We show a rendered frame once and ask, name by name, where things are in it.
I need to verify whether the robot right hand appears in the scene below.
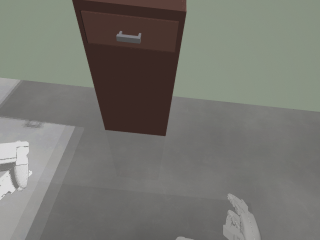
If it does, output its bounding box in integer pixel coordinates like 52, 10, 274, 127
223, 193, 262, 240

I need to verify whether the robot left hand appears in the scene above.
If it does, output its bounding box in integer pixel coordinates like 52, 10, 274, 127
0, 140, 32, 200

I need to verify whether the drawer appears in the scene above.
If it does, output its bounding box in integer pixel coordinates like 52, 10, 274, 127
81, 10, 179, 52

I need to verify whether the handle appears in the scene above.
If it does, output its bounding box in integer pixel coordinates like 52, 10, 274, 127
116, 31, 142, 44

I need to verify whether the cabinet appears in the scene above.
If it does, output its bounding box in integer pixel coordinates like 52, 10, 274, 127
72, 0, 187, 136

